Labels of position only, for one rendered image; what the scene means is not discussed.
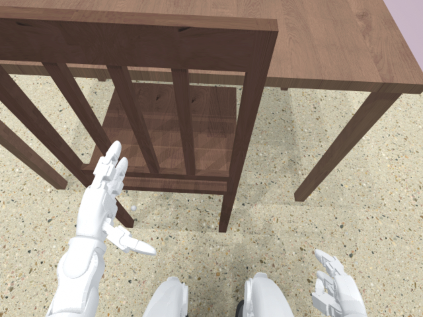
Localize robot left thigh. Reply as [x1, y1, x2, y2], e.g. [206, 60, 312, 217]
[142, 281, 188, 317]

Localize left robot hand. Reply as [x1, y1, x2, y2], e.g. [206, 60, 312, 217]
[76, 141, 157, 256]

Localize robot left forearm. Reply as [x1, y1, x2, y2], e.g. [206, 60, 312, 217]
[45, 236, 107, 317]

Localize robot thigh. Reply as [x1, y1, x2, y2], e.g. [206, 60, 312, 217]
[244, 277, 294, 317]
[142, 281, 188, 317]

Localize right robot hand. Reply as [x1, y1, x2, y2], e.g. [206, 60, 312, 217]
[312, 249, 367, 317]

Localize chair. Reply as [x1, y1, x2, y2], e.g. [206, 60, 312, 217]
[0, 6, 279, 232]

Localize table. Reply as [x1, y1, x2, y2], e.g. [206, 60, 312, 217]
[0, 0, 423, 202]

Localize robot right thigh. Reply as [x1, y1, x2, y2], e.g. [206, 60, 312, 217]
[244, 277, 294, 317]

